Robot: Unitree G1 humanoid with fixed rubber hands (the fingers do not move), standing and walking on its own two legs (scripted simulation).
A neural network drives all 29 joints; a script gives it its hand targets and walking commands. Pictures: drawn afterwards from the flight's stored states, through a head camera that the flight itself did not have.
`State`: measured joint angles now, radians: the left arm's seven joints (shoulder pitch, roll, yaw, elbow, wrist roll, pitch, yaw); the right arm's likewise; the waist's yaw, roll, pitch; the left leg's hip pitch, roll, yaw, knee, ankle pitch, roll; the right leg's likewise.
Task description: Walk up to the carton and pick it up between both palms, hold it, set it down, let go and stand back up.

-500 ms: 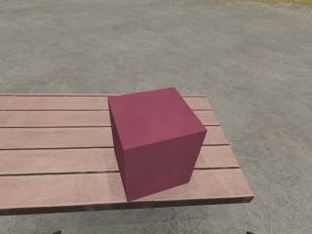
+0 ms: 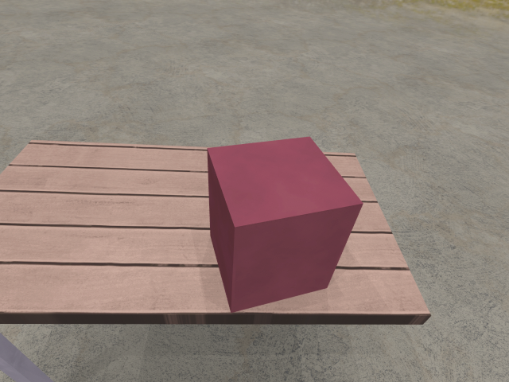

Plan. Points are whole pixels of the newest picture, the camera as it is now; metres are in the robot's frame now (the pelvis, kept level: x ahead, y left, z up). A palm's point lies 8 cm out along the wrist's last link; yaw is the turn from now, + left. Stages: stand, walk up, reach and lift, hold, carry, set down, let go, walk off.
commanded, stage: stand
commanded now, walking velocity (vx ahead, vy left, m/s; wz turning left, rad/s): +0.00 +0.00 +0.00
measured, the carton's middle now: (271, 222) +0.43 -0.04 +0.02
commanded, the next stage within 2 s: none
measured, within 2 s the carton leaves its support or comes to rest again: neither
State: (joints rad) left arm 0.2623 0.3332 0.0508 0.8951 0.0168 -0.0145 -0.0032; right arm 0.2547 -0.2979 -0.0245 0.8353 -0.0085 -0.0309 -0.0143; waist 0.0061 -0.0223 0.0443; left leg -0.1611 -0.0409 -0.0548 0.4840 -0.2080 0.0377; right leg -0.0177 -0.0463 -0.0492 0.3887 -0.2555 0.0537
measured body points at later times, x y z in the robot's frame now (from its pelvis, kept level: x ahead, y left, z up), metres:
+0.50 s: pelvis -0.02 +0.01 +0.00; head -0.03 +0.02 +0.45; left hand +0.03 +0.31 -0.13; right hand +0.07 -0.29 -0.11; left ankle +0.04 +0.09 -0.74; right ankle -0.02 -0.15 -0.74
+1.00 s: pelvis -0.01 -0.01 +0.00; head -0.02 +0.00 +0.45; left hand +0.05 +0.30 -0.13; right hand +0.08 -0.30 -0.12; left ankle +0.04 +0.09 -0.74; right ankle -0.02 -0.15 -0.74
